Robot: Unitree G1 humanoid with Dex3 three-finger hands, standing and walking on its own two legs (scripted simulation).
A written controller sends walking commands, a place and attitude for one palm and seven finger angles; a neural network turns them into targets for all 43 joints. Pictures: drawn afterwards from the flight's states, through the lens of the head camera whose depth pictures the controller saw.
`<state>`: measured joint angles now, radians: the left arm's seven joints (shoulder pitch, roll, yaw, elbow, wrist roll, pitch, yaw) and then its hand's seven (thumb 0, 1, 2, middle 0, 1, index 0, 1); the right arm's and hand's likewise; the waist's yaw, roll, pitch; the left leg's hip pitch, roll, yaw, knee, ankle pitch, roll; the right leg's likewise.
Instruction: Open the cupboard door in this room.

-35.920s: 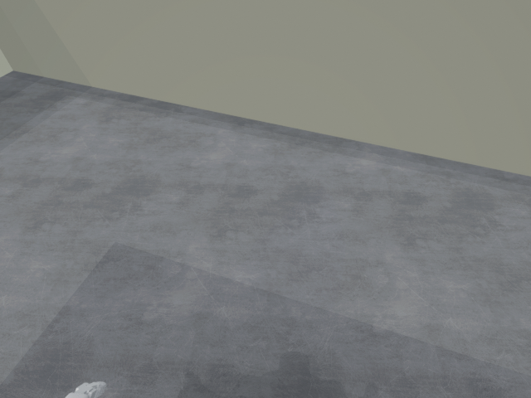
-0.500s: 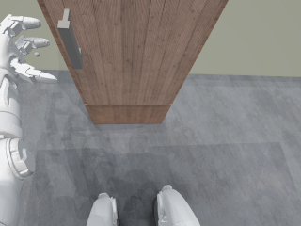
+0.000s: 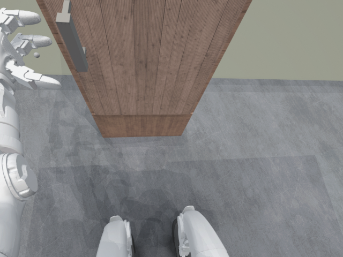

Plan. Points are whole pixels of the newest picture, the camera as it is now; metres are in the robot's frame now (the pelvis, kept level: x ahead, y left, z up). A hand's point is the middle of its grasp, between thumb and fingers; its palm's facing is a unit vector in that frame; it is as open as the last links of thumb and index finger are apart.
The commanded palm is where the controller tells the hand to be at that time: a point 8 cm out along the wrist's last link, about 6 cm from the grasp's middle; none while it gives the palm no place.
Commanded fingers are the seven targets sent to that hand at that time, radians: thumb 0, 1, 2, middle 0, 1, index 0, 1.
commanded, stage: slide the fingers in behind the handle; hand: left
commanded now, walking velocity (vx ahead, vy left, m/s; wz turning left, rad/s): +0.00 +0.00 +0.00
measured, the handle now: (75, 38) +0.57 +0.16 +0.07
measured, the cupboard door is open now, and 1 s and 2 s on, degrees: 0 0 0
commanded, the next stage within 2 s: move the hooked fingers beside the handle in 1.30 s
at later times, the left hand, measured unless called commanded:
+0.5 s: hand (50, 53) +0.53 +0.20 +0.07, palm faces +0.00 -1.00 -0.01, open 14.0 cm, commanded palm +0.51 +0.22 +0.07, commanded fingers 0.00 -0.50 0.30 -0.30 -1.20 -0.30 -1.20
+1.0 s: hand (58, 58) +0.52 +0.19 +0.07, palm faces +0.03 -1.00 +0.00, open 14.9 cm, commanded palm +0.51 +0.19 +0.07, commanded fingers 0.00 -0.50 0.30 -0.30 -1.20 -0.30 -1.20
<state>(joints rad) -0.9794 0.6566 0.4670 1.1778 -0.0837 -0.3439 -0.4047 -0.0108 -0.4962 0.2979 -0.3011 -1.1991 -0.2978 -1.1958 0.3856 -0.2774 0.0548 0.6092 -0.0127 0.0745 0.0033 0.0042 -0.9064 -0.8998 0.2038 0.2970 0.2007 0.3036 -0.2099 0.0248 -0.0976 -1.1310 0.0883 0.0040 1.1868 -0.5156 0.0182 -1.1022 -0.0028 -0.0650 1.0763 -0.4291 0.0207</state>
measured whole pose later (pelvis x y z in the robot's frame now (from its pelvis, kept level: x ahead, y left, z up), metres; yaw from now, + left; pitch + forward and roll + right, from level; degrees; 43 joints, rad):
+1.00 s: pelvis +0.01 +0.00 +0.01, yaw +3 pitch +25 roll -4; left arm -0.95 0.45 0.29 1.15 -0.12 -0.41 -0.18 -0.01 -0.50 0.30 -0.30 -1.20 -0.10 -1.16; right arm 0.37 -0.25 0.02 0.66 -0.04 0.05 0.04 0.00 -0.91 -0.90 0.20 0.30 0.20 0.30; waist -0.16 0.03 -0.11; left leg -1.07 0.06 -0.02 1.15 -0.51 0.01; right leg -1.03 -0.03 -0.09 1.05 -0.45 0.01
